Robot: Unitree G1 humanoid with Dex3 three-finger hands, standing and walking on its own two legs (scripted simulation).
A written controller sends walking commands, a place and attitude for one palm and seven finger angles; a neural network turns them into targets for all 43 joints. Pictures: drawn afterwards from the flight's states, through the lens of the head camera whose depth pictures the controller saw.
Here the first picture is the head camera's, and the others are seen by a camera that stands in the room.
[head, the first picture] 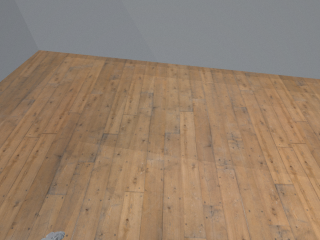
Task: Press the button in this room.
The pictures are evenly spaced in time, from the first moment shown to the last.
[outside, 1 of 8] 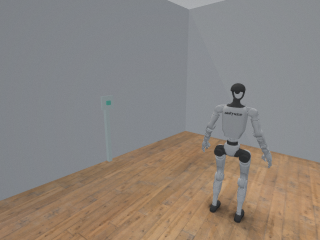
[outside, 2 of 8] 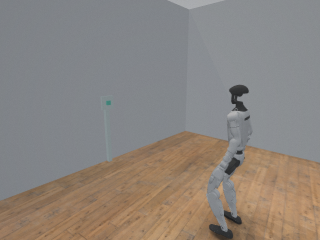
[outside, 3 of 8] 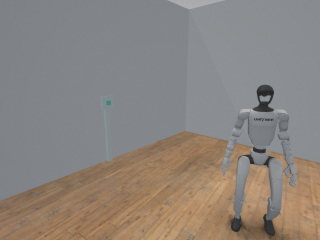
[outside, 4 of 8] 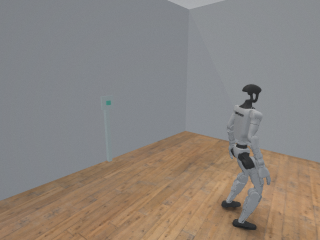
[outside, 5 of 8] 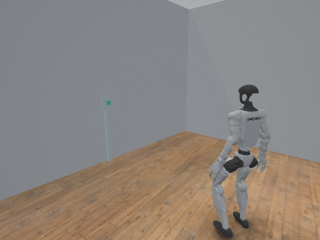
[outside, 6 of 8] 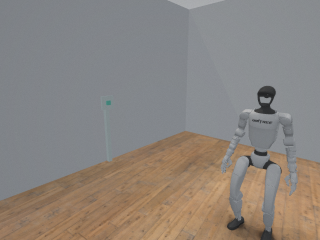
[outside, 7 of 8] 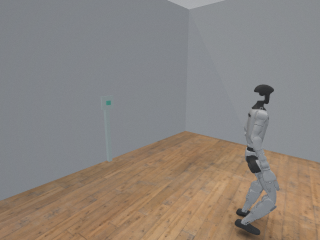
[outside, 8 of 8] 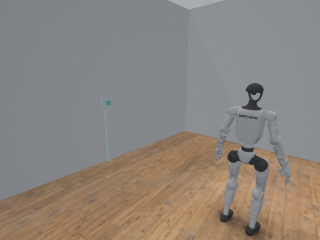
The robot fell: no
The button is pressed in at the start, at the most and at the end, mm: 0 0 0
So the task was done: no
